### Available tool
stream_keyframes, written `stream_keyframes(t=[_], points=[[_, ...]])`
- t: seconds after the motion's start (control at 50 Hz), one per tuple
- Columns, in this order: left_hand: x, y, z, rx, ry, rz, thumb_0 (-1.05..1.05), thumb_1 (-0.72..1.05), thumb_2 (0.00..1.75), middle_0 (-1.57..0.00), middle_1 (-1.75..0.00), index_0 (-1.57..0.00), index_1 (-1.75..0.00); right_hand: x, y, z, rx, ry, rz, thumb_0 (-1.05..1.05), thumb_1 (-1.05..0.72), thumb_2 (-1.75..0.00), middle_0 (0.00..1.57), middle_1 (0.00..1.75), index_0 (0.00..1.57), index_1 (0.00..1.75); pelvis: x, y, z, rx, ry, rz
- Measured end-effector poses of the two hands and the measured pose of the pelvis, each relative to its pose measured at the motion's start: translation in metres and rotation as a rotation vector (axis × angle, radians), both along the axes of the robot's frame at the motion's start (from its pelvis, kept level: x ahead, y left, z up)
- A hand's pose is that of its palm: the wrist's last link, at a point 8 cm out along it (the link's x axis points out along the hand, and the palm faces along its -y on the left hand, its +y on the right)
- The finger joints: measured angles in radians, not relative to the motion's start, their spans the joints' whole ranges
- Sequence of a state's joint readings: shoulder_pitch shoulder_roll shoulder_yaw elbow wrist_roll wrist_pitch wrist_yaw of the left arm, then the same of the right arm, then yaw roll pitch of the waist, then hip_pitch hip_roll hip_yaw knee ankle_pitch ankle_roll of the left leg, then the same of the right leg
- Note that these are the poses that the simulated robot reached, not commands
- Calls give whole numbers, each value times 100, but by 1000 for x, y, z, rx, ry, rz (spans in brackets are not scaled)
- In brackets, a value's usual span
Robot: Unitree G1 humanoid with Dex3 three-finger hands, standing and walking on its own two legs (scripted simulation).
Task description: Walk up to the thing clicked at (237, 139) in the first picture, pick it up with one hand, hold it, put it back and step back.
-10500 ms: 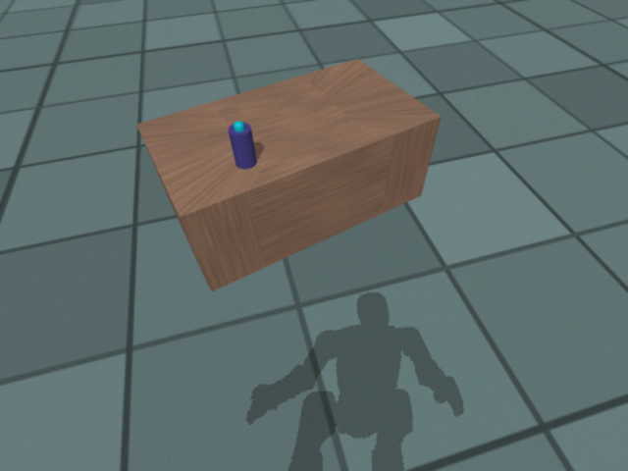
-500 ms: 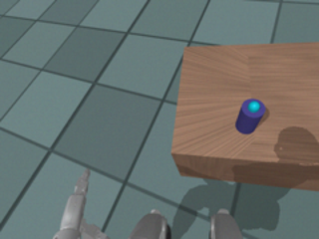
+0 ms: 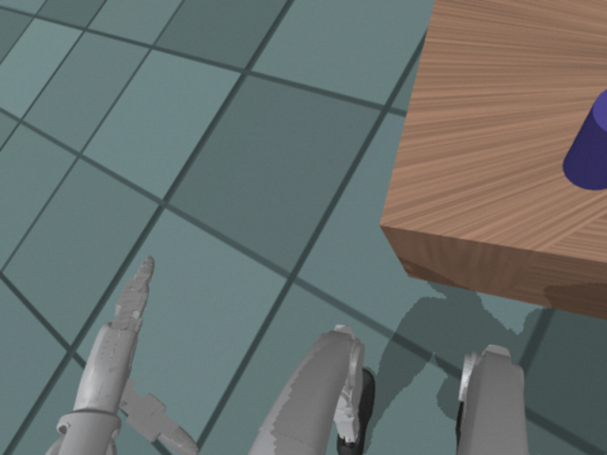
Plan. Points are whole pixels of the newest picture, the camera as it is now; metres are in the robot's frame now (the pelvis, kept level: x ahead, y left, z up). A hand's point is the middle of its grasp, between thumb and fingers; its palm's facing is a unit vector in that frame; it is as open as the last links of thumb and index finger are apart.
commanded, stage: close in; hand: right
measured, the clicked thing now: out of the picture +0.53 -0.25 -0.09
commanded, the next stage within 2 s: rest palm in 0.48 s
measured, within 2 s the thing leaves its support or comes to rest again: leaves its support in 1.84 s
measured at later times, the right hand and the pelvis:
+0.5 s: hand out of the picture +0.47 -0.26 -0.08, palm faces +0.29 +0.96 +0.02, open 17.7 cm; pelvis -0.01 +0.01 -0.03, yaw +0 degrees
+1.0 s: hand (606, 157) +0.50 -0.24 -0.09, palm faces +0.29 +0.96 +0.00, open 16.3 cm; pelvis -0.01 +0.01 -0.04, yaw +0 degrees
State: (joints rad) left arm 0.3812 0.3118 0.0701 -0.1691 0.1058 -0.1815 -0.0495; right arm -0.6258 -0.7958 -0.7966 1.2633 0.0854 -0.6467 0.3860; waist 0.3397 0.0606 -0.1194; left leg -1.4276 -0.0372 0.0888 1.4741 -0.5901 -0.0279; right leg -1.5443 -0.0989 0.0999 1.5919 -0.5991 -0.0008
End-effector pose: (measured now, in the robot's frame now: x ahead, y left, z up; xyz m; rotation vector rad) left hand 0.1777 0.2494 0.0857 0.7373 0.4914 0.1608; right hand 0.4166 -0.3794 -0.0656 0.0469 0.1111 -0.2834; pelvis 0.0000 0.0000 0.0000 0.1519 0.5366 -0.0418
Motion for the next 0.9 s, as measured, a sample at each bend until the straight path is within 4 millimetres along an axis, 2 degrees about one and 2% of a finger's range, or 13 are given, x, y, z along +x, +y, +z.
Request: stream_keyframes(t=[0.08, 0.18, 0.28, 0.36, 0.44, 0.58, 0.8, 0.9], points=[[-7, 2, -3, 29, -5, -3, -1, -53, 6, -7, -5, -6, -5, -3, 12, -22, 7, -9, -16, -2, 61, -5, 4, 5, 5, 6, -4, 2, -16, -2, 9, 5], [-8, 4, 5, 71, -41, -28, -1, -53, 5, -7, -5, -6, -6, 4, 35, -29, 4, -56, -10, -2, 61, -4, 4, 5, 4, 5, -8, 6, -27, 0, 8, 4], [-14, 8, 8, 69, -60, -6, -1, -52, 5, -7, -5, -6, -5, 14, 52, -21, -19, -65, 15, -2, 61, -4, 4, 5, 4, 5, -11, 8, -29, -1, 8, 4], [-22, 9, 1, 25, -56, 19, -1, -51, 4, -7, -5, -7, -5, 18, 60, -13, -31, -53, 10, -2, 61, -4, 4, 5, 4, 5, -11, 8, -29, -5, 7, 8], [-23, 8, 5, 4, -79, 9, -1, -51, 4, -7, -5, -7, -5, 20, 66, -8, -35, -33, 3, -2, 61, -4, 3, 5, 4, 5, -11, 8, -28, -13, -1, 13], [-18, 10, 20, 44, -120, -19, -1, -52, 4, -7, -5, -7, -5, 17, 79, -16, -7, -19, -8, -2, 60, -5, 3, 5, 4, 6, -11, 9, -28, -21, 1, 14], [-15, 4, 19, 73, -107, -39, -1, -56, 7, -7, -5, -5, -6, 30, 90, -25, -38, -53, 3, -2, 52, -7, 5, 6, 5, 6, -13, 11, -36, -19, 13, 12], [-20, 10, 17, 92, -96, -17, -1, -56, 7, -7, -5, -5, -6, 41, 92, -24, -30, -56, -9, -2, 50, -8, 16, 11, 16, 11, -13, 9, -39, -18, 22, 17]])
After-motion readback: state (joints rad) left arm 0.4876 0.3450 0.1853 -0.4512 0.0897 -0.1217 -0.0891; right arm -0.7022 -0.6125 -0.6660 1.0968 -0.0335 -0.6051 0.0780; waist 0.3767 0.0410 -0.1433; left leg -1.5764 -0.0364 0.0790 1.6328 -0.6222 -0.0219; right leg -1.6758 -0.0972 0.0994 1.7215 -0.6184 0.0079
